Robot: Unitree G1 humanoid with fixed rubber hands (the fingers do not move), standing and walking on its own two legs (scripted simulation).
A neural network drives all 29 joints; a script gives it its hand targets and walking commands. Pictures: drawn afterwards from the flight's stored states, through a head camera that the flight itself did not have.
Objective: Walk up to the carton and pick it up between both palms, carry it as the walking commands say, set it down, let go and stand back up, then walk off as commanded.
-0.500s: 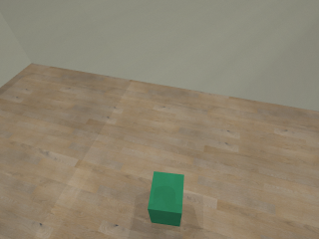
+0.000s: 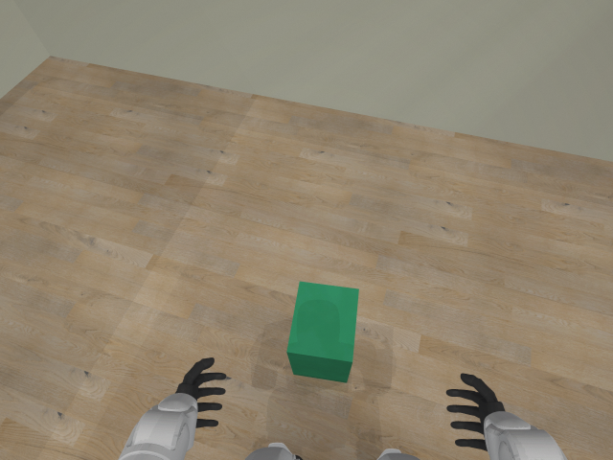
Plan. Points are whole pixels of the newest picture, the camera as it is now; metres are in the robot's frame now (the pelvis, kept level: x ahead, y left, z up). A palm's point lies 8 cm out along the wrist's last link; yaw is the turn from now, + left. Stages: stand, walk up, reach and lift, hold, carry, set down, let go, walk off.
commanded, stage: reach and lift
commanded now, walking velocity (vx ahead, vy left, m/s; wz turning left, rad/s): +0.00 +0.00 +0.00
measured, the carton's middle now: (324, 334) +0.45 +0.01 -0.62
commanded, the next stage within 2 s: none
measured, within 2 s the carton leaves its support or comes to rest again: neither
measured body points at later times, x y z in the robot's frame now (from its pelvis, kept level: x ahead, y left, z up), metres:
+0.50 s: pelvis -0.07 -0.01 -0.06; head +0.06 -0.01 +0.37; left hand +0.23 +0.19 -0.16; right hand +0.23 -0.20 -0.15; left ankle +0.01 +0.09 -0.72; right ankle +0.01 -0.12 -0.72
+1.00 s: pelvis -0.06 +0.01 -0.08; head +0.20 +0.01 +0.28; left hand +0.41 +0.18 -0.20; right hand +0.38 -0.18 -0.20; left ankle +0.01 +0.09 -0.72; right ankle +0.01 -0.12 -0.72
